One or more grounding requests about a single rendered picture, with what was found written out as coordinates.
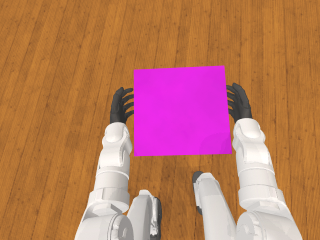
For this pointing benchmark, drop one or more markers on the robot right foot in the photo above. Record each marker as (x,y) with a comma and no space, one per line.
(194,179)

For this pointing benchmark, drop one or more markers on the carton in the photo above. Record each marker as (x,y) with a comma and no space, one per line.
(181,111)

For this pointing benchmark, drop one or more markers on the robot left hand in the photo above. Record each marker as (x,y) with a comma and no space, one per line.
(118,109)

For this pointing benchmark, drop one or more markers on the left robot forearm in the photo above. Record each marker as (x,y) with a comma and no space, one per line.
(110,194)

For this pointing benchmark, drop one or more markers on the left robot upper arm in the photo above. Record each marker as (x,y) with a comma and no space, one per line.
(106,227)

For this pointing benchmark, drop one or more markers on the right robot forearm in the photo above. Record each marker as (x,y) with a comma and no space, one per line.
(258,186)

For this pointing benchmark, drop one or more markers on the robot right hand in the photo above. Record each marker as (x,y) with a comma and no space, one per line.
(240,105)

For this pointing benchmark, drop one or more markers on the left robot thigh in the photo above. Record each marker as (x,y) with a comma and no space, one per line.
(143,211)

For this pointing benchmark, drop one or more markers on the right robot upper arm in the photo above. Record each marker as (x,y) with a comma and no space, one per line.
(256,225)

